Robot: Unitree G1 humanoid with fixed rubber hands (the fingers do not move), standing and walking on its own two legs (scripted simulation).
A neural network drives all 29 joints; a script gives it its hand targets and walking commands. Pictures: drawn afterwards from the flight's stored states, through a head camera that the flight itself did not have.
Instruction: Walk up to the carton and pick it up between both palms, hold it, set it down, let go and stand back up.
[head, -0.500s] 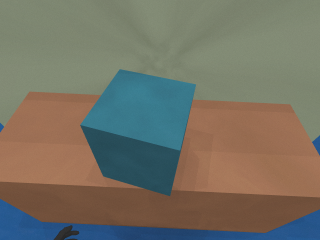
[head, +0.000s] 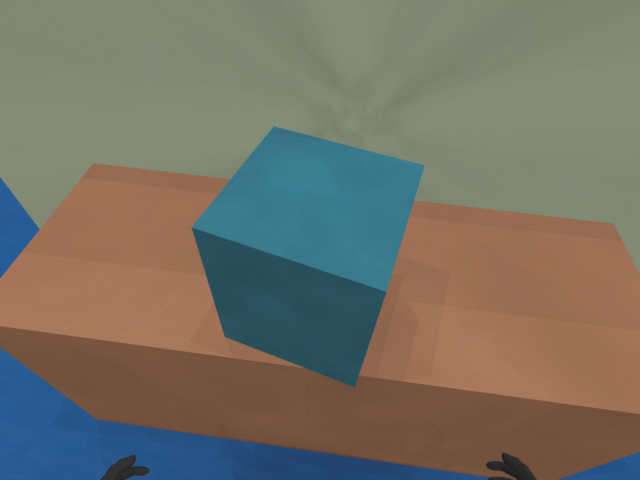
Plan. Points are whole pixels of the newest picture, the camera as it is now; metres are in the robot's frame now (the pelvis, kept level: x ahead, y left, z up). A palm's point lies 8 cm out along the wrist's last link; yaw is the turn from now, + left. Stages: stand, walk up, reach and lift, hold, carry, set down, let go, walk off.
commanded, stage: walk up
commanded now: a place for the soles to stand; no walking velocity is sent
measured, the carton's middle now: (315, 259) +0.44 +0.01 -0.02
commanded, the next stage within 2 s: none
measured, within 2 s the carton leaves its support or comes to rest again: neither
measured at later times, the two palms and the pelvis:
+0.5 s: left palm out of the picture +0.07 +0.26 -0.09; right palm out of the picture +0.10 -0.26 -0.09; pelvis -0.01 +0.00 +0.01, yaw +0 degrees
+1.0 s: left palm out of the picture +0.07 +0.28 -0.10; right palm out of the picture +0.10 -0.25 -0.08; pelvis +0.01 +0.02 +0.01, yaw -1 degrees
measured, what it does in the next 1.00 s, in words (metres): stands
